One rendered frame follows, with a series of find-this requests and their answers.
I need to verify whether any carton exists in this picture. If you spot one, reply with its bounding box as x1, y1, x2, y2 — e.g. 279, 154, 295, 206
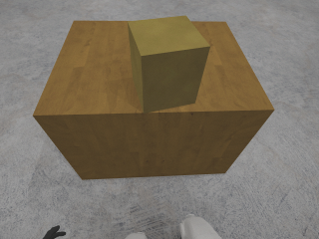
128, 15, 210, 114

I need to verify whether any pedestal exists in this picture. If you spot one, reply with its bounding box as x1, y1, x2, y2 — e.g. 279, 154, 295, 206
33, 20, 275, 180

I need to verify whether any right robot shin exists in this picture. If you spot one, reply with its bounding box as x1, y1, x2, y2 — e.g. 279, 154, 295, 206
185, 214, 194, 219

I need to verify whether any robot right thigh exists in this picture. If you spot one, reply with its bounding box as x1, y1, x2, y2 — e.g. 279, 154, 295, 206
179, 216, 221, 239

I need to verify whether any left robot hand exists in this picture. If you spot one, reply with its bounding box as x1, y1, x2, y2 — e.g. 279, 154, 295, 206
43, 225, 66, 239

